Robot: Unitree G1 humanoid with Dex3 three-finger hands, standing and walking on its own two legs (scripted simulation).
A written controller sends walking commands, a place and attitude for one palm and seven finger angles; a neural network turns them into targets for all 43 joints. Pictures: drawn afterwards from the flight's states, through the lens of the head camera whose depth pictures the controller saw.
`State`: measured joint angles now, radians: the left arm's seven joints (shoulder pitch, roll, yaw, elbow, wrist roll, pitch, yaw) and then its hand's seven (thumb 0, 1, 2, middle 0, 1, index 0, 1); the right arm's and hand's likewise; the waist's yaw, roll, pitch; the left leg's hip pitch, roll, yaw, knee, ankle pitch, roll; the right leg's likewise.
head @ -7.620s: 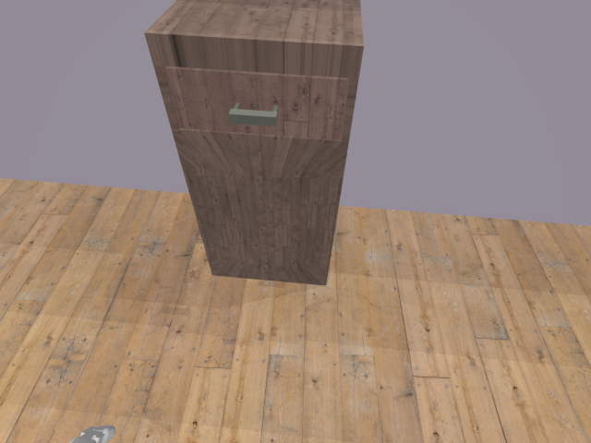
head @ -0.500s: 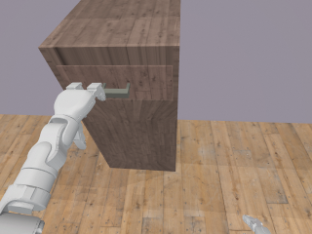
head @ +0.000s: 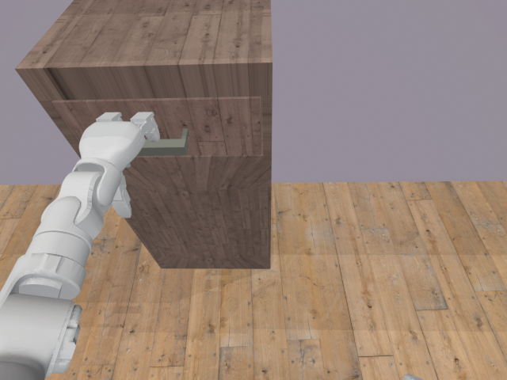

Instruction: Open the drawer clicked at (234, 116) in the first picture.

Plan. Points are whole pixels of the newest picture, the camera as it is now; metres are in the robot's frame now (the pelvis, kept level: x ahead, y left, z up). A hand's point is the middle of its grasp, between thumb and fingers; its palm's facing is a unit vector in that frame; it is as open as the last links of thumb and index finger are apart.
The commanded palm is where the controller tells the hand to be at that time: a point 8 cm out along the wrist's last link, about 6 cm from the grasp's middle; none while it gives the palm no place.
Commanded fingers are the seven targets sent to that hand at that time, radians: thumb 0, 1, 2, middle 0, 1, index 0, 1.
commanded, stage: move the hooked fingers above the handle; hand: left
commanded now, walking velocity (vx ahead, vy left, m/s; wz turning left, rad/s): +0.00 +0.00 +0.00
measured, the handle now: (162, 140) +0.56 +0.23 +0.02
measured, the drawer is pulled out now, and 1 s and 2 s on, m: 0.00 0.00 0.00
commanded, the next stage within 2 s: lower the fingers behind the handle in 1.22 s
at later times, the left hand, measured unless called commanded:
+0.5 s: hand (150, 140) +0.50 +0.22 +0.08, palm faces -0.02 +0.01 -1.00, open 13.8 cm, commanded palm +0.49 +0.23 +0.13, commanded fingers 0.00 -0.50 0.30 -0.30 -1.20 -0.30 -1.20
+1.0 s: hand (148, 139) +0.51 +0.23 +0.07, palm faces -0.04 +0.01 -1.00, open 13.8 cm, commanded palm +0.49 +0.23 +0.13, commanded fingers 0.00 -0.50 0.30 -0.30 -1.20 -0.30 -1.20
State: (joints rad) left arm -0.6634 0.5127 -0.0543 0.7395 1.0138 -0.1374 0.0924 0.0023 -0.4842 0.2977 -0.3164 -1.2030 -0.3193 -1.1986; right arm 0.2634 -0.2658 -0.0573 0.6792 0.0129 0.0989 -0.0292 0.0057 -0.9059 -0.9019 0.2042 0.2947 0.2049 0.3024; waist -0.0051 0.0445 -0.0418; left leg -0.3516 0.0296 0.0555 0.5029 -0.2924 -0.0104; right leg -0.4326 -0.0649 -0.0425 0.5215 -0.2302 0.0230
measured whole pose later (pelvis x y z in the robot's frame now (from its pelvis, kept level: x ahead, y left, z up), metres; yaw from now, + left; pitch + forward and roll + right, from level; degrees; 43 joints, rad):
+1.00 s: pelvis +0.01 +0.00 -0.01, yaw -1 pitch +16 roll +0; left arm -0.93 0.56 -0.02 1.05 1.09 -0.10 0.19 0.00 -0.48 0.30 -0.32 -1.20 -0.32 -1.20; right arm 0.36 -0.27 -0.06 0.71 -0.01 0.10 -0.03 0.00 -0.91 -0.90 0.21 0.29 0.21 0.30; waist -0.11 0.04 -0.09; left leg -0.56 0.05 0.06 0.63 -0.35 -0.01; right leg -0.63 -0.05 -0.03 0.60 -0.25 0.03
